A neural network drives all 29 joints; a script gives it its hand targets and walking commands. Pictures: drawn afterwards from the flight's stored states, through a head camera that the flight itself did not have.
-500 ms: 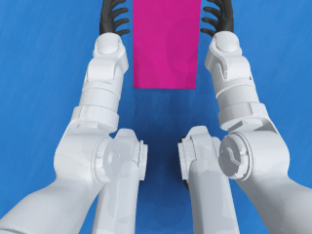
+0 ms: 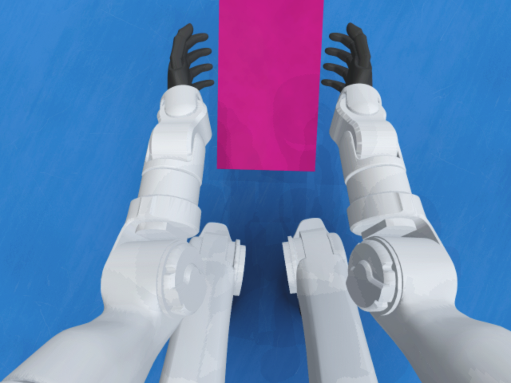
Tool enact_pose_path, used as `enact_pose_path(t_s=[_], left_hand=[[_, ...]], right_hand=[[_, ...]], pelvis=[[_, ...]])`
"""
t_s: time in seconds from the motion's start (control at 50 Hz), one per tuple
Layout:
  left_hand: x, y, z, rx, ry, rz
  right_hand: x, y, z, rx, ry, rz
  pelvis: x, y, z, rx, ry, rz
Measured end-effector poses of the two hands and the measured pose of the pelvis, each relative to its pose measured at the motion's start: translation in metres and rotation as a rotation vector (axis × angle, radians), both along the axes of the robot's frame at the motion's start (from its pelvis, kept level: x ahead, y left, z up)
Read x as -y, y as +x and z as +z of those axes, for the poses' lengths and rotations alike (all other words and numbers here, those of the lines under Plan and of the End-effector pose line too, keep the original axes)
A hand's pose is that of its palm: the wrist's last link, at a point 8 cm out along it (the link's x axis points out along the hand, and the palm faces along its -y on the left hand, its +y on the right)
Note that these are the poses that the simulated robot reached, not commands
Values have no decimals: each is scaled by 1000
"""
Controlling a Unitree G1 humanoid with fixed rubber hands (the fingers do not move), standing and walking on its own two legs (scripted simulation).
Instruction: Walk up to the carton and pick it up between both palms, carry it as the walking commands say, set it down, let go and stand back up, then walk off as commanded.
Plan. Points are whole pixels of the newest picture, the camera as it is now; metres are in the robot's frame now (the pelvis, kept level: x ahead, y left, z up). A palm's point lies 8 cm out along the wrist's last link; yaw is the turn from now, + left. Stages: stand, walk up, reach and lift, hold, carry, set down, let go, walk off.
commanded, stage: reach and lift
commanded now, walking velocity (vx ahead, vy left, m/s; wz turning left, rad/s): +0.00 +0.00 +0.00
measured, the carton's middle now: (266, 85) +0.55 -0.02 -0.19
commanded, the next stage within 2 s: none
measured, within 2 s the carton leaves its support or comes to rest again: neither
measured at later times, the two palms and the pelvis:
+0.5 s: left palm (166, 82) +0.49 +0.09 -0.02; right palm (374, 80) +0.48 -0.13 -0.02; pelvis +0.00 +0.00 +0.05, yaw +0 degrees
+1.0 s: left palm (140, 70) +0.47 +0.09 +0.06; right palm (408, 68) +0.46 -0.13 +0.06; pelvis +0.01 +0.00 +0.11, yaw -1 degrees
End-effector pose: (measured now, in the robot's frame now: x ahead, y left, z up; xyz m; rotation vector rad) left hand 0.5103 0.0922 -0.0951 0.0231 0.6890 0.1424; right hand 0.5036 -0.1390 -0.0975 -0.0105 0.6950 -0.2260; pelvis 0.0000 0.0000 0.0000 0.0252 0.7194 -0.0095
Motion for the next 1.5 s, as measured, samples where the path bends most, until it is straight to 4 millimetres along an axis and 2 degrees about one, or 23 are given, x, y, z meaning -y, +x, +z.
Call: enact_pose_path(t_s=[0.76,1.5], left_hand=[[-2,-31,116,17,14,19],[-7,-59,220,30,7,23]], right_hand=[[-6,-31,117,15,-16,-26],[-10,-58,223,34,12,-17]], pelvis=[[-3,3,79,89,-10,-6],[-4,26,169,214,-19,-16]])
